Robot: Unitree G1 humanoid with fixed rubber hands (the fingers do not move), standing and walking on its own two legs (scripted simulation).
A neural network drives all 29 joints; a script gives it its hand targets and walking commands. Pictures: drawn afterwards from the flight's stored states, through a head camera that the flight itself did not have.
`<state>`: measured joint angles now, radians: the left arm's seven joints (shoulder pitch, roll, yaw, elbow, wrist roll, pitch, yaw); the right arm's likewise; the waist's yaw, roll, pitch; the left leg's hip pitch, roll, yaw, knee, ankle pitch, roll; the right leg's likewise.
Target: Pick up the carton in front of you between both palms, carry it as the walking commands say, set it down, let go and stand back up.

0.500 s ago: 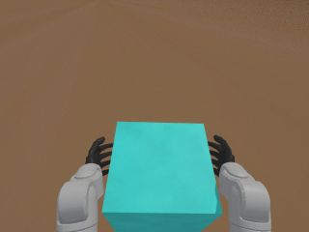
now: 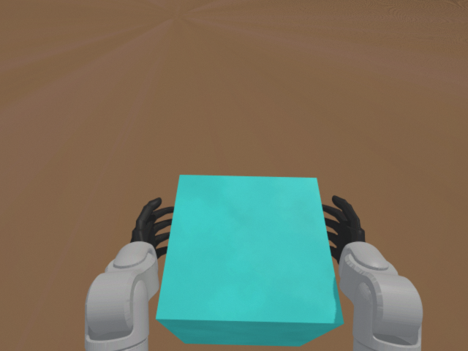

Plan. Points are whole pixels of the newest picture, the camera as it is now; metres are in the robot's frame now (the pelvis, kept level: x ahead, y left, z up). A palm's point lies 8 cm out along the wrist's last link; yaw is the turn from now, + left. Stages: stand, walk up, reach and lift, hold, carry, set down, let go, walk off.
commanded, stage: carry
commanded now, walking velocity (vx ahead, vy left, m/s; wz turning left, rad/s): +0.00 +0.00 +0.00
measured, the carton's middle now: (244, 268) +0.25 +0.00 +0.01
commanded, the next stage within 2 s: none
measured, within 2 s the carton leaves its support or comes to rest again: neither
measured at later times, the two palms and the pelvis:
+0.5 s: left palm (141, 222) +0.29 +0.17 +0.08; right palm (326, 217) +0.30 -0.13 +0.08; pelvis +0.06 +0.02 -0.01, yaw +1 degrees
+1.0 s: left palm (145, 246) +0.27 +0.17 +0.04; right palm (322, 241) +0.28 -0.13 +0.04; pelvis +0.01 +0.02 +0.00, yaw +1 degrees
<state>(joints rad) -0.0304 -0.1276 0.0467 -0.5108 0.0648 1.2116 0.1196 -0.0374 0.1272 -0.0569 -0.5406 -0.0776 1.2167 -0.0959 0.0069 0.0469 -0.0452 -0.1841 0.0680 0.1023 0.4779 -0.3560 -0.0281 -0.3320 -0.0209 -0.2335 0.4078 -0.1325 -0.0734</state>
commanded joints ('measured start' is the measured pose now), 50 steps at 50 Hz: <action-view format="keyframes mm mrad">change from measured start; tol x4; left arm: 1 -411 -848 -665 -119 -342 -10 -199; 8 -390 -817 -658 -53 -323 10 -184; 19 -425 -863 -680 -86 -337 -6 -184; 27 -401 -829 -673 -12 -291 -38 -209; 36 -441 -757 -618 98 -231 -153 -232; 50 -531 -706 -454 417 -100 -416 -256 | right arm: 1 -371 875 712 -67 337 -6 164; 8 -338 827 664 14 320 10 161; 19 -371 876 679 -18 338 -10 163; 26 -345 845 681 35 301 -33 183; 37 -401 781 615 198 219 -168 207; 50 -468 733 446 493 89 -412 230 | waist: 1 -9 -97 -324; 12 -8 -18 -314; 50 -3 -46 -228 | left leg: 1 14 73 -40 -117 184 -9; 8 30 91 -29 11 577 -2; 16 79 96 -23 30 703 1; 25 81 103 -17 18 645 11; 36 15 95 -22 -38 349 29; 50 -29 88 -33 -79 185 43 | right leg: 1 299 -187 138 -36 270 18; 6 269 -165 142 114 570 21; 9 242 -155 129 157 619 22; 25 184 -139 124 172 425 38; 50 161 -153 164 57 159 39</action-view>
